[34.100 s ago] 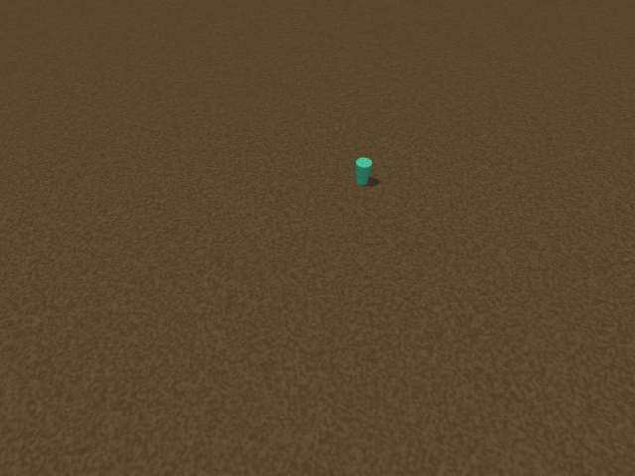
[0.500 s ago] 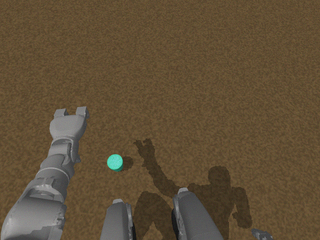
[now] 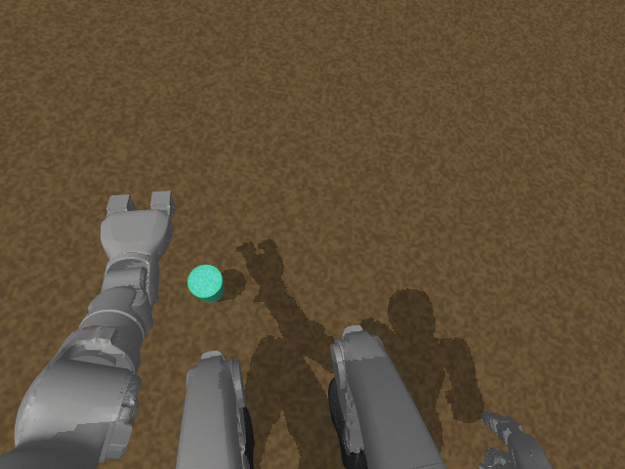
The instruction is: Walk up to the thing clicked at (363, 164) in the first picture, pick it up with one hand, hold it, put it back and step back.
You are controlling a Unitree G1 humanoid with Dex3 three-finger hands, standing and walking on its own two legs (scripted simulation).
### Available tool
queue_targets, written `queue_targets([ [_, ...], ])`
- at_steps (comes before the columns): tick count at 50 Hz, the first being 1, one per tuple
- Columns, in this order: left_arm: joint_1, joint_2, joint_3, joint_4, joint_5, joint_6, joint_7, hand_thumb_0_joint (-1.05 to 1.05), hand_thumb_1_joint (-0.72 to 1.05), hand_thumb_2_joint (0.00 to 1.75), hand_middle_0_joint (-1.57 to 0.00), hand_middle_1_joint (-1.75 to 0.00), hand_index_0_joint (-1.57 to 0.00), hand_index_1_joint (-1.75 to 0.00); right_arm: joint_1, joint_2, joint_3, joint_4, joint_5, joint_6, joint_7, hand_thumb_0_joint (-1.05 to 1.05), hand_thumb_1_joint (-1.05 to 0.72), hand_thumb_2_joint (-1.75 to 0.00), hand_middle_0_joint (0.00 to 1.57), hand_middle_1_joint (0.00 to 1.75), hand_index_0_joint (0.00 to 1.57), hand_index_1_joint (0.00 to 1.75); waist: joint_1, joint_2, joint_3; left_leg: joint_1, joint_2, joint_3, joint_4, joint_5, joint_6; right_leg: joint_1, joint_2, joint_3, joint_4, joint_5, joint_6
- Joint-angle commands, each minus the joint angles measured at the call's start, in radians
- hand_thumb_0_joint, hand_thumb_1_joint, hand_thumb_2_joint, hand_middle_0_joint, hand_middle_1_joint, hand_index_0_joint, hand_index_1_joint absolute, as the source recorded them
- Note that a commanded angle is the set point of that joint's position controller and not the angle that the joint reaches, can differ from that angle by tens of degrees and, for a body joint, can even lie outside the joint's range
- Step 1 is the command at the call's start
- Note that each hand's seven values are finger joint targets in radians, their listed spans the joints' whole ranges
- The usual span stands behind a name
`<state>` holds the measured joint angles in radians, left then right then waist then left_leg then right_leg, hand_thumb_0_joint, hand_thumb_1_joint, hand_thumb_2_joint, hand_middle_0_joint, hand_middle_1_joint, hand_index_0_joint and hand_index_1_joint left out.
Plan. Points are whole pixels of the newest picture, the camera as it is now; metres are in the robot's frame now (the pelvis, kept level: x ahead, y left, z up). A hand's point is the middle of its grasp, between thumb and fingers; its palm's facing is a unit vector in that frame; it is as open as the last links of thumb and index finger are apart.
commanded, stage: go down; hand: left
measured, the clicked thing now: (209, 286) +0.45 +0.15 -0.49
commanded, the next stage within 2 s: none
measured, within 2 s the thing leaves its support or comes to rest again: neither
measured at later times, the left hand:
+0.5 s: hand (155, 267) +0.42 +0.19 -0.19, palm faces -0.38 -0.02 -0.93, open 12.7 cm
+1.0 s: hand (118, 261) +0.41 +0.22 -0.09, palm faces -0.42 +0.00 -0.91, open 13.0 cm
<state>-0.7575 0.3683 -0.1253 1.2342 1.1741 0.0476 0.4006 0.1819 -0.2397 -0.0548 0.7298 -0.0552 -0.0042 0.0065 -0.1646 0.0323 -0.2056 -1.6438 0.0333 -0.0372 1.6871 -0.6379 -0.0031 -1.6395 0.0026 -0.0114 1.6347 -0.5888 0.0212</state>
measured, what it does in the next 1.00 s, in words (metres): stands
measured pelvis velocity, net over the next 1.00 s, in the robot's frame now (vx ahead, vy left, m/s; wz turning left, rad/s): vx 0.00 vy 0.00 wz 0.01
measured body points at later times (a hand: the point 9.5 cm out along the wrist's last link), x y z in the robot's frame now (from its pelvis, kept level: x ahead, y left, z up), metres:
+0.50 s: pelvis -0.02 +0.00 -0.06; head +0.17 +0.01 +0.35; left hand +0.44 +0.19 -0.14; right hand +0.05 -0.27 -0.20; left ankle +0.05 +0.12 -0.52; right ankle +0.07 -0.13 -0.52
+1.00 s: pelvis +0.00 +0.00 +0.02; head +0.16 +0.02 +0.44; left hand +0.43 +0.21 -0.04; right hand +0.08 -0.28 -0.10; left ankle +0.05 +0.12 -0.52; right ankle +0.07 -0.13 -0.52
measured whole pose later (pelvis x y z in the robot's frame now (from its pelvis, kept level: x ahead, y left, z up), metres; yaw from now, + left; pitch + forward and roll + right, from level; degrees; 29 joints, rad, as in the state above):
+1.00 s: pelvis +0.00 +0.00 +0.02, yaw +1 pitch +30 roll -3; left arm -0.64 0.41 -0.15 1.02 1.10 0.06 0.26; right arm 0.20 -0.24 -0.05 0.69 -0.01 0.05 -0.01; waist -0.13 0.02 -0.19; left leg -1.51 0.03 -0.05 1.61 -0.62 -0.01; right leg -1.50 0.00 -0.02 1.56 -0.58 0.01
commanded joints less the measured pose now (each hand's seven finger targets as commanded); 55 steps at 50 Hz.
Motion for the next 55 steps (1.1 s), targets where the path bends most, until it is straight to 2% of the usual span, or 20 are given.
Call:
queue_targets([
  [1,-0.362,0.118,0.02,-0.027,-0.039,0.023,0.028,0.0,-0.53,0.95,-0.19,-0.9,-0.16,-0.93,0.168,-0.169,-0.054,-0.03,-0.013,-0.031,-0.007,0.0,-0.89,-0.89,0.2,0.3,0.2,0.3,-0.055,0.038,-0.504,0.212,-0.029,0.016,-0.123,0.157,0.03,0.245,0.022,-0.038,-0.135,0.18,-0.053],
  [2,-0.382,0.121,0.018,-0.052,-0.049,0.016,0.022,0.0,-0.46,0.95,-0.13,-0.98,-0.14,-1.01,0.16,-0.173,-0.058,-0.033,-0.012,-0.036,-0.006,0.0,-0.91,-0.9,0.2,0.3,0.2,0.3,-0.045,0.062,-0.54,0.196,-0.032,0.021,-0.111,0.134,0.028,0.24,0.024,-0.037,-0.117,0.155,-0.055],
  [3,-0.328,0.108,0.02,-0.026,-0.056,0.017,0.017,0.0,-0.54,0.99,-0.13,-0.96,-0.11,-0.98,0.158,-0.175,-0.062,-0.033,-0.013,-0.041,-0.005,0.0,-0.92,-0.9,0.2,0.3,0.2,0.3,-0.025,0.055,-0.571,0.198,-0.035,0.025,-0.089,0.145,0.027,0.237,0.023,-0.037,-0.099,0.161,-0.055],
  [4,-0.359,0.097,0.012,-0.04,-0.062,0.012,0.01,0.0,-0.46,0.97,-0.21,-0.88,-0.19,-0.9,0.155,-0.176,-0.061,-0.035,-0.013,-0.046,-0.002,0.0,-0.89,-0.89,0.2,0.3,0.2,0.3,-0.044,0.055,-0.585,0.178,-0.035,0.024,-0.061,0.146,0.029,0.211,0.022,-0.042,-0.077,0.162,-0.055],
  [5,-0.409,0.128,0.02,-0.101,-0.061,0.001,0.011,0.0,-0.38,0.97,-0.23,-0.8,-0.21,-0.82,0.152,-0.175,-0.06,-0.039,-0.012,-0.048,-0.002,0.0,-0.89,-0.89,0.2,0.3,0.2,0.3,-0.034,0.087,-0.624,0.178,-0.036,0.024,-0.051,0.141,0.024,0.205,0.021,-0.044,-0.053,0.156,-0.057],
  [7,-0.355,0.12,0.023,-0.088,-0.065,-0.006,0.007,0.0,-0.41,1.0,-0.16,-0.96,-0.18,-0.98,0.15,-0.175,-0.059,-0.043,-0.012,-0.05,-0.001,0.0,-0.91,-0.9,0.2,0.3,0.2,0.3,-0.026,0.092,-0.639,0.164,-0.038,0.026,-0.022,0.141,0.023,0.176,0.021,-0.049,-0.024,0.153,-0.057],
  [9,-0.42,0.186,0.048,-0.195,-0.038,-0.018,0.023,0.0,-0.4,1.03,-0.16,-1.12,-0.18,-1.1,0.15,-0.18,-0.058,-0.047,-0.01,-0.043,-0.003,0.0,-0.91,-0.9,0.2,0.3,0.2,0.3,-0.012,0.154,-0.722,0.195,-0.041,0.024,-0.012,0.144,0.017,0.16,0.018,-0.049,0.005,0.154,-0.06],
  [12,-0.421,0.198,0.046,-0.235,-0.006,-0.009,0.053,0.0,-0.36,1.02,-0.18,-1.14,-0.21,-1.11,0.152,-0.179,-0.051,-0.041,-0.008,-0.029,-0.009,0.0,-0.92,-0.9,0.2,0.3,0.2,0.3,-0.021,0.161,-0.723,0.198,-0.043,0.029,-0.002,0.12,0.02,0.143,0.018,-0.049,0.006,0.144,-0.058],
  [16,-0.433,0.253,0.073,-0.309,-0.044,0.03,0.062,0.0,-0.36,0.92,-0.15,-1.12,-0.21,-1.06,0.162,-0.185,-0.056,-0.054,-0.002,-0.012,-0.02,0.0,-0.92,-0.9,0.2,0.3,0.2,0.3,-0.019,0.15,-0.749,0.228,-0.043,0.024,-0.029,0.041,0.025,0.14,0.014,-0.046,-0.018,0.065,-0.054],
  [20,-0.401,0.216,0.045,-0.336,-0.086,0.071,0.023,0.0,-0.34,0.88,-0.18,-1.05,-0.23,-1.0,0.156,-0.168,-0.054,-0.063,0.009,0.003,-0.028,0.0,-0.92,-0.9,0.2,0.3,0.2,0.3,-0.018,0.142,-0.764,0.275,-0.045,0.022,-0.053,0.052,0.027,0.194,0.017,-0.044,-0.044,0.077,-0.054],
  [29,-0.199,0.162,0.002,-0.28,-0.142,0.082,-0.114,0.0,-0.31,0.81,-0.24,-0.95,-0.27,-0.92,0.167,-0.163,-0.042,-0.086,0.045,0.03,-0.034,0.0,-0.92,-0.9,0.2,0.3,0.2,0.3,-0.004,0.041,-0.545,0.303,-0.044,0.01,-0.14,0.13,0.025,0.296,0.016,-0.045,-0.148,0.143,-0.05],
  [33,-0.163,0.166,0.004,-0.258,-0.123,0.051,-0.144,0.0,-0.32,0.79,-0.21,-0.97,-0.26,-0.92,0.187,-0.162,-0.037,-0.089,0.053,0.032,-0.028,0.0,-0.92,-0.9,0.2,0.3,0.2,0.3,-0.002,-0.005,-0.456,0.276,-0.045,0.028,-0.141,0.216,0.032,0.344,0.015,-0.031,-0.176,0.236,-0.048],
  [36,-0.157,0.176,0.007,-0.285,-0.1,0.019,-0.141,0.0,-0.33,0.78,-0.21,-0.97,-0.25,-0.93,0.182,-0.157,-0.04,-0.1,0.05,0.033,-0.023,0.0,-0.92,-0.9,0.2,0.3,0.2,0.3,0.011,0.007,-0.441,0.289,-0.049,0.041,-0.151,0.228,0.035,0.375,0.014,-0.016,-0.204,0.255,-0.046],
  [42,-0.252,0.228,0.036,-0.448,-0.062,-0.007,-0.104,0.0,-0.33,0.79,-0.21,-0.96,-0.24,-0.92,0.181,-0.159,-0.051,-0.115,0.044,0.042,-0.018,0.0,-0.92,-0.9,0.2,0.3,0.2,0.3,0.024,0.14,-0.582,0.505,-0.039,0.029,-0.224,0.28,0.019,0.407,0.017,-0.022,-0.243,0.26,-0.053],
  [43,-0.198,0.208,0.027,-0.386,-0.056,0.003,-0.1,0.0,-0.34,0.8,-0.21,-0.96,-0.24,-0.93,0.182,-0.159,-0.047,-0.111,0.042,0.045,-0.018,0.0,-0.92,-0.91,0.2,0.3,0.2,0.3,0.009,0.118,-0.534,0.507,-0.037,0.025,-0.232,0.286,0.022,0.403,0.018,-0.024,-0.26,0.265,-0.05],
  [45,-0.261,0.23,0.035,-0.42,-0.058,0.01,-0.09,0.0,-0.36,0.81,-0.2,-0.94,-0.22,-0.92,0.182,-0.166,-0.052,-0.1,0.044,0.045,-0.023,0.0,-0.92,-0.91,0.2,0.3,0.2,0.3,0.003,0.12,-0.563,0.55,-0.033,0.019,-0.266,0.259,0.02,0.426,0.019,-0.028,-0.284,0.244,-0.05],
  [47,-0.246,0.205,0.021,-0.37,-0.069,0.022,-0.092,0.0,-0.38,0.82,-0.19,-0.95,-0.21,-0.93,0.185,-0.163,-0.048,-0.089,0.042,0.041,-0.027,0.0,-0.92,-0.91,0.2,0.3,0.2,0.3,-0.012,0.104,-0.514,0.549,-0.03,0.012,-0.289,0.244,0.021,0.431,0.022,-0.031,-0.306,0.232,-0.047],
  [48,-0.261,0.222,0.029,-0.39,-0.076,0.022,-0.091,0.0,-0.38,0.83,-0.19,-0.94,-0.21,-0.92,0.182,-0.164,-0.052,-0.09,0.044,0.04,-0.029,0.0,-0.91,-0.91,0.2,0.3,0.2,0.3,0.001,0.095,-0.533,0.559,-0.03,0.011,-0.305,0.231,0.02,0.456,0.023,-0.032,-0.317,0.221,-0.047],
  [53,-0.22,0.179,0.004,-0.274,-0.08,0.031,-0.1,0.0,-0.39,0.84,-0.19,-0.92,-0.2,-0.91,0.177,-0.167,-0.042,-0.069,0.044,0.027,-0.036,0.0,-0.91,-0.91,0.2,0.3,0.2,0.3,-0.007,0.097,-0.44,0.576,-0.021,-0.011,-0.347,0.211,0.013,0.409,0.022,-0.038,-0.334,0.191,-0.053],
  [55,-0.211,0.194,0.012,-0.254,-0.083,0.026,-0.103,0.0,-0.41,0.86,-0.19,-0.92,-0.19,-0.92,0.176,-0.165,-0.04,-0.071,0.045,0.023,-0.037,0.0,-0.92,-0.91,0.2,0.3,0.2,0.3,0.002,0.083,-0.425,0.562,-0.024,-0.007,-0.362,0.198,0.013,0.432,0.022,-0.037,-0.349,0.183,-0.056],
])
